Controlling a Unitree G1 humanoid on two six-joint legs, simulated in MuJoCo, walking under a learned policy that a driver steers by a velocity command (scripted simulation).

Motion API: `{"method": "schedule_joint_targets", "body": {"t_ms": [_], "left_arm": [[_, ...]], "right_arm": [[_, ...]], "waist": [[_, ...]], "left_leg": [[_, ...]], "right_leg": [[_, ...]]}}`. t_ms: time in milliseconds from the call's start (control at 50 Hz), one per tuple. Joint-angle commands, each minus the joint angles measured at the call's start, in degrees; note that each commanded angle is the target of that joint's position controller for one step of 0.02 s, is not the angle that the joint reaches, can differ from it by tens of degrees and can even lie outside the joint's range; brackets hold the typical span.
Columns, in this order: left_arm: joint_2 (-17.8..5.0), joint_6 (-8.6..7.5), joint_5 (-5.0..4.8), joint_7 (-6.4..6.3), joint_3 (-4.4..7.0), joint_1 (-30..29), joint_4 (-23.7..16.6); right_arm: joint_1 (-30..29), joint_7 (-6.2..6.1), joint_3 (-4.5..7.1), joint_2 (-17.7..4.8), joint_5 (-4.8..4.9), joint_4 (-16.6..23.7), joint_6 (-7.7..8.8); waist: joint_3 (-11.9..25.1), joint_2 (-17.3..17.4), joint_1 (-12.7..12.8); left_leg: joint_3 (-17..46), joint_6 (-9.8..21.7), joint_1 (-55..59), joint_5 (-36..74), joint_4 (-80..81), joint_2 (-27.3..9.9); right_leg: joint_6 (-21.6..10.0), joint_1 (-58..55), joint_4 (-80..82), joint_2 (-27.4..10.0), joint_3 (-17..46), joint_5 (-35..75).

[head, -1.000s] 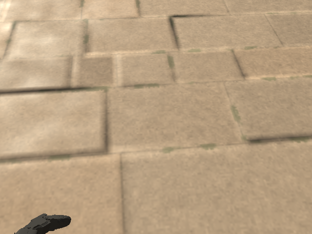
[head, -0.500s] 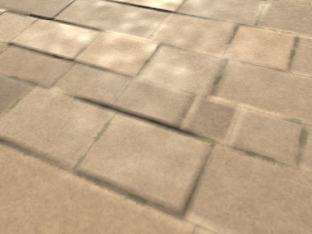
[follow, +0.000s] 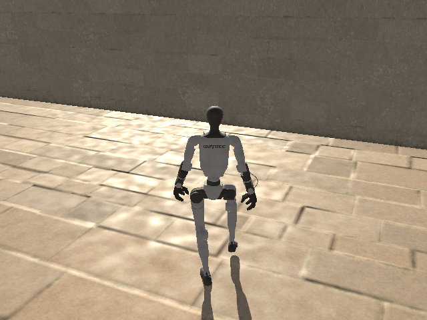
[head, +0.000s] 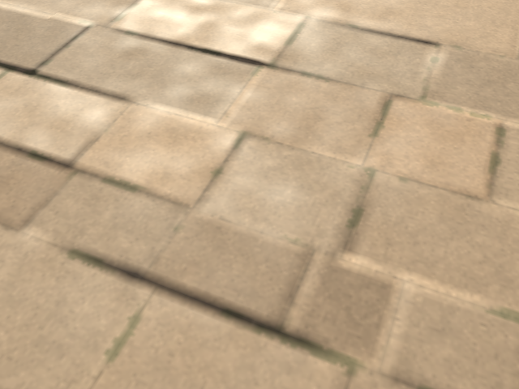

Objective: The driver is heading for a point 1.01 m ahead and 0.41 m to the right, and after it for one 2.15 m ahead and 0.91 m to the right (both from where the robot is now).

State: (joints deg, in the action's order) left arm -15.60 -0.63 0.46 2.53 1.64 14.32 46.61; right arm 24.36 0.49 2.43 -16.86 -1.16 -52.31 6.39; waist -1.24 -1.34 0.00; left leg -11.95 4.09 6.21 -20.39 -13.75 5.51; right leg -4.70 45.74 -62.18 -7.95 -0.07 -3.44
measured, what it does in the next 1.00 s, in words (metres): walks ahead, turning right: right foot, then left foot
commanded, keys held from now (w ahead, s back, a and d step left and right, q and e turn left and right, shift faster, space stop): w+e+shift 0.96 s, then q+shift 0.04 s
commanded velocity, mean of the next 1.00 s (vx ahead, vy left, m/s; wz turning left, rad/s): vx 0.99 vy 0.00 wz -0.91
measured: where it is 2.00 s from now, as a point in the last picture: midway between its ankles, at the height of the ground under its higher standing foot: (458, 189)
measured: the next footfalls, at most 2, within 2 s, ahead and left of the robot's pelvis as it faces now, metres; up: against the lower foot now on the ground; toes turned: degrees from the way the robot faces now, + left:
right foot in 0.16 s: +0.36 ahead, -0.08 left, +0.00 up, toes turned -12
left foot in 0.58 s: +0.81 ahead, -0.04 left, +0.00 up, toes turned -35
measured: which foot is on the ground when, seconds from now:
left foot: down 0.00-0.16, up 0.18-0.56, down 0.58-1.00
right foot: up 0.00-0.14, down 0.16-0.58, up 0.60-1.00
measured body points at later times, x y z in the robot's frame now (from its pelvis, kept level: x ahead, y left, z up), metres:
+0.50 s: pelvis +0.48 -0.07 +0.00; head +0.51 -0.08 +0.45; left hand +0.57 +0.21 -0.11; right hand +0.65 -0.36 -0.04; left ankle +0.75 +0.03 -0.68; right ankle +0.33 -0.07 -0.73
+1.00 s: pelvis +0.87 -0.27 -0.02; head +0.89 -0.30 +0.42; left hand +1.22 -0.39 -0.06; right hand +0.61 -0.36 -0.15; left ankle +0.79 -0.01 -0.71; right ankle +0.95 -0.44 -0.71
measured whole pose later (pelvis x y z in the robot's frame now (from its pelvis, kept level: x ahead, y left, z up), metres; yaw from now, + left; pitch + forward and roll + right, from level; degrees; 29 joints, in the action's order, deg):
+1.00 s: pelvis +0.87 -0.27 -0.02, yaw -54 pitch +1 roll +2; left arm -17.4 -0.6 2.3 5.4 0.2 -5.6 32.8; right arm 31.5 -1.2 1.5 -15.0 -1.7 -52.3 4.8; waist -2.6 -2.4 -4.7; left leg -18.1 -4.2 14.7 -26.4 -18.2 -1.2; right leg -10.5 39.5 -42.8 1.5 -8.4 -4.7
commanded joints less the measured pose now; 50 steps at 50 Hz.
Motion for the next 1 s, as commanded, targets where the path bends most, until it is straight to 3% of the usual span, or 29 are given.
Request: {"method": "schedule_joint_targets", "body": {"t_ms": [20, 60, 100, 140, 160, 180, 200, 220, 240, 260, 280, 320, 400, 460, 500, 540, 560, 580, 600, 620, 640, 660, 680, 760, 820, 880, 920, 960, 1000], "left_arm": [[0.0, -1.05, -0.21, 1.37, -0.63, -6.6, -5.4], [0.0, -1.29, -0.08, 2.07, -0.72, -6.3, -5.7], [-3.4, -1.16, 0.41, 1.93, 0.19, -1.3, -3.9], [-9.5, -0.71, 0.63, 0.98, 2.90, 19.0, 1.6], [-12.2, -0.46, 0.06, -0.26, 4.69, 27.0, 3.8], [-15.5, 0.21, -0.79, -1.37, 5.75, 21.2, 3.9], [-20.9, 0.53, 1.24, -1.43, 6.69, 16.5, 1.0], [-17.2, 0.59, 0.87, -1.99, 6.53, 14.5, -1.0], [-13.1, 0.43, 0.90, -2.49, 5.55, 12.4, -0.4], [-11.4, -0.08, 0.66, -2.48, 4.96, 10.3, 0.1], [-11.3, -1.11, 0.55, -2.68, 4.65, 8.8, -0.7], [-10.0, -2.75, 0.04, -2.53, 3.91, 6.8, -1.0], [-11.3, -4.07, -0.36, -1.96, 4.75, 7.1, -1.9], [-12.4, -3.99, -0.96, -1.35, 5.62, 10.0, -1.6], [-12.9, -3.77, -0.73, -1.71, 5.99, 10.1, -1.9], [-15.0, -3.73, -0.17, -2.11, 6.45, 8.4, -2.5], [-16.9, -3.82, 0.19, -1.92, 6.71, 6.0, -2.9], [-14.8, -4.49, 0.54, -1.77, 6.09, 2.7, -4.0], [-4.7, -5.09, 0.04, -2.04, 3.44, 3.0, -6.4], [-3.1, -4.68, -2.17, -1.78, 1.81, 9.6, -9.7], [-8.0, -3.29, -0.20, -2.37, 2.18, 4.5, -7.2], [-9.3, -2.70, 0.86, -1.69, 2.56, 0.6, -7.6], [-9.1, -2.08, 1.35, -0.80, 2.64, -2.0, -7.7], [-3.8, 0.54, 1.72, 1.59, 0.83, -7.1, -12.2], [-3.8, 0.87, 1.50, 2.21, 0.02, -12.3, -15.8], [-4.2, 0.92, 1.19, 3.24, -0.57, -18.2, -17.3], [-3.2, 0.64, 1.24, 3.63, -1.15, -20.9, -17.7], [-4.7, 0.34, 1.26, 3.08, -0.57, -17.6, -16.0], [-7.1, -0.66, 2.71, 1.91, 0.75, -0.1, -10.0]], "right_arm": [[-6.0, -0.26, -0.34, -2.3, 0.76, 3.8, 2.44], [-4.5, -1.11, -0.07, -5.5, 1.36, 3.8, 2.89], [-4.3, -2.63, 0.89, -8.9, 0.93, 4.2, 1.32], [-9.6, -3.52, 2.00, -12.2, -0.68, 6.4, -1.37], [-12.0, -2.76, 2.35, -12.2, -0.85, 6.7, -2.14], [-13.3, -1.15, -0.16, -2.7, -1.84, 9.0, -1.16], [-6.6, -1.10, -1.27, -1.4, 0.14, 15.2, -0.02], [-11.0, -1.05, -1.78, -4.0, -1.04, 16.2, 1.44], [-13.1, -0.77, -1.59, -5.7, -1.09, 16.1, 2.01], [-14.3, -0.76, -1.76, -5.2, -1.93, 16.1, 1.62], [-13.7, -0.76, -2.11, -4.8, -2.94, 16.1, 0.33], [-13.7, -0.58, -2.62, -3.9, -3.42, 16.4, -2.50], [-25.8, 0.49, -3.83, -1.9, -1.64, 21.5, -2.82], [-29.3, 0.60, -3.79, -2.0, -0.37, 22.9, -2.47], [-29.4, 0.33, -3.25, -3.5, -0.28, 23.4, -2.12], [-21.5, -0.58, -1.54, -7.3, -0.22, 21.2, -1.75], [-11.7, -1.33, -0.22, -9.8, 0.01, 18.8, -1.45], [1.5, -2.50, 1.29, -12.7, -0.57, 16.0, -1.18], [10.4, -3.40, 2.53, -16.7, -2.91, 14.6, -0.92], [2.2, -2.66, 3.42, -19.5, -3.27, 15.5, -1.41], [-5.6, -2.28, 2.52, -11.9, -2.67, 17.4, -1.88], [-7.8, -2.06, 1.59, -8.0, -2.09, 17.0, -2.14], [-7.1, -1.82, 1.18, -6.2, -2.28, 15.4, -2.24], [-1.4, -0.65, 0.23, -2.7, -0.38, 8.7, -0.23], [-3.6, -0.28, 0.40, -3.8, -0.44, 8.0, 0.93], [-1.5, -0.61, 0.68, -5.4, -0.57, 6.1, 1.19], [0.9, -1.05, 0.92, -7.1, -0.80, 5.1, 0.95], [2.8, -2.03, 1.69, -10.3, -0.51, 5.1, -0.11], [1.0, -2.83, 1.93, -12.6, -0.25, 5.5, -1.46]], "waist": [[-9.4, 3.4, 1.8], [-6.8, 4.5, 2.7], [-1.8, 7.4, 5.8], [8.7, 8.2, 16.8], [10.8, 4.0, 20.4], [4.4, -12.4, 13.0], [16.5, -15.1, 5.7], [15.1, -3.0, 7.5], [5.7, 4.6, 4.7], [1.1, 7.6, 1.7], [-0.9, 7.8, -0.3], [-3.6, 7.3, -2.9], [-5.6, 3.0, 1.1], [-2.3, -0.2, 4.9], [-1.1, -1.4, 5.1], [4.5, -1.6, 1.1], [10.0, -0.8, -5.0], [16.0, 0.1, -11.8], [22.4, 14.3, -12.2], [26.2, 29.7, -3.6], [15.3, 14.8, -4.2], [9.0, 7.5, -4.1], [5.4, 2.8, -3.8], [-0.1, 6.5, -1.2], [-2.7, 6.4, 0.9], [-6.1, 4.1, -0.1], [-7.5, 3.5, -0.2], [-3.1, 6.5, 2.2], [4.4, 7.4, 10.7]], "left_leg": [[-3.4, -0.3, -18.7, 39.2, 11.0, -11.4], [-4.8, -2.3, -12.6, 63.2, 6.0, -13.9], [-4.4, -3.4, -5.2, 81.3, -4.7, -15.7], [-2.1, -2.8, -8.6, 86.0, -31.8, -17.8], [-2.2, -2.4, -16.2, 62.4, -55.2, -13.6], [0.7, -3.4, -36.6, -4.8, -78.7, -2.2], [13.1, -5.2, -54.1, -10.6, -90.3, -0.7], [17.9, -3.7, -57.8, -4.5, -84.9, -3.7], [18.3, -3.2, -56.4, 0.0, -76.7, -7.0], [17.8, -3.6, -52.9, 0.7, -71.3, -9.0], [18.0, -4.6, -48.8, 0.2, -67.8, -10.2], [16.7, -6.9, -42.8, -0.8, -58.6, -12.7], [12.6, -8.2, -36.1, 17.6, -34.0, -12.1], [11.5, -6.9, -32.6, 27.0, -23.1, -8.7], [12.6, -6.1, -30.1, 25.7, -17.6, -7.5], [13.1, -5.1, -19.9, 18.1, -15.8, -4.5], [12.5, -4.5, -9.5, 13.1, -16.2, -4.3], [16.0, -3.5, 5.3, 5.7, -19.1, -9.2], [35.3, -1.8, 18.7, -18.2, -14.5, -25.4], [67.7, 3.4, 19.5, -28.4, -0.1, -34.4], [59.8, 3.5, 10.2, -34.0, 0.8, -30.6], [47.4, 2.8, 2.8, -23.1, -0.7, -27.7], [38.4, 1.7, -2.5, -11.3, -0.6, -24.8], [20.0, -0.6, -8.5, 11.0, 1.6, -21.7], [8.6, -1.5, -12.6, 22.9, 4.9, -20.0], [0.3, -3.2, -11.9, 30.7, 7.9, -16.9], [-4.0, -4.5, -9.6, 51.8, 5.4, -16.8], [-4.8, -5.1, -4.3, 75.3, -2.9, -18.0], [-2.0, -3.3, -9.9, 80.8, -24.4, -20.4]], "right_leg": [[-1.6, -10.4, 12.0, 2.4, -6.8, 11.2], [-3.4, -16.0, 17.9, 6.2, -10.1, 15.3], [-4.8, -22.8, 20.1, 11.1, -12.6, 9.8], [-7.7, -44.3, 19.7, 14.3, -9.5, 1.1], [-10.8, -54.3, 24.9, 12.4, -3.7, -2.5], [-13.2, -58.2, 22.7, 6.7, 7.6, 4.1], [-25.7, -71.5, 33.5, -4.5, 37.7, -7.4], [-24.0, -67.6, 46.4, -7.0, 48.3, -23.5], [-20.0, -56.3, 50.3, -5.9, 45.2, -28.2], [-17.7, -46.5, 50.7, -3.7, 40.2, -24.5], [-17.2, -38.8, 50.4, -1.5, 36.3, -18.7], [-16.2, -26.5, 52.2, 3.4, 28.0, -15.0], [-13.0, -20.8, 54.0, 9.6, 20.1, -3.5], [-10.0, -29.2, 51.5, 8.8, 21.0, 8.8], [-8.2, -34.9, 47.9, 7.6, 22.4, 13.8], [-5.6, -39.3, 37.5, 7.5, 23.2, 27.4], [-4.3, -38.2, 25.7, 8.7, 21.9, 30.8], [-3.3, -29.9, 10.0, 10.8, 19.9, 24.7], [-3.2, -15.6, -9.9, 15.9, 14.3, -16.4], [-2.4, -3.3, -20.0, 16.5, 9.5, -25.8], [-2.8, 0.5, -21.4, 10.8, 7.7, -18.0], [-2.2, -0.3, -18.2, 8.5, 5.8, -13.6], [-1.7, -2.0, -16.0, 6.6, 5.3, -12.3], [-1.1, 0.8, -14.1, 2.5, 4.2, -10.4], [-0.7, 0.0, -7.6, 2.6, 1.8, -2.4], [-2.0, -3.7, 6.4, 4.3, -4.7, 3.0], [-4.4, -9.1, 14.3, 7.3, -9.8, 2.4], [-6.1, -16.6, 17.2, 11.8, -12.6, -0.5], [-8.3, -38.4, 22.6, 15.0, -7.0, -2.0]]}}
